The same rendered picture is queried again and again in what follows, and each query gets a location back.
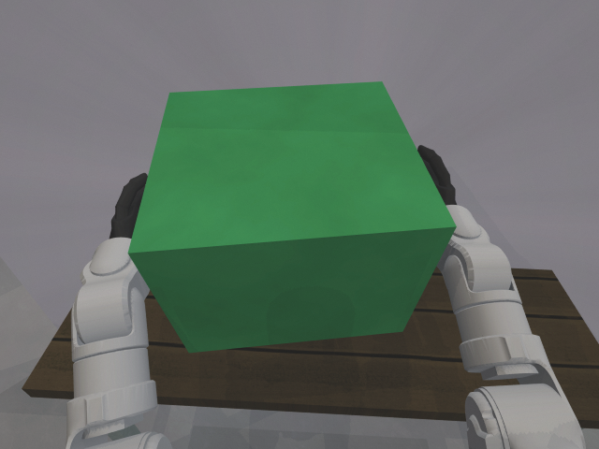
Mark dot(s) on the table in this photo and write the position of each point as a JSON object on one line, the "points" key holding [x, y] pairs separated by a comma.
{"points": [[417, 373]]}

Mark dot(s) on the right robot hand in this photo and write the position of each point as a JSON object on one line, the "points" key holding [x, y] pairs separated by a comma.
{"points": [[439, 174]]}

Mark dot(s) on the carton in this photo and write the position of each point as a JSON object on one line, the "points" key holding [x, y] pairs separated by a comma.
{"points": [[287, 214]]}

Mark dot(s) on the left robot hand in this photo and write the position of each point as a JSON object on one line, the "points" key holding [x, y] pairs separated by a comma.
{"points": [[127, 208]]}

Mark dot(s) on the right robot upper arm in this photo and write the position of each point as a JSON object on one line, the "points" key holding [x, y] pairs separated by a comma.
{"points": [[519, 416]]}

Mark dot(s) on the robot left forearm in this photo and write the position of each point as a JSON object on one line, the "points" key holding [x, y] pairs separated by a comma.
{"points": [[109, 337]]}

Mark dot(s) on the robot right forearm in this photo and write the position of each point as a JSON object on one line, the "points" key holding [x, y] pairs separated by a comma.
{"points": [[496, 337]]}

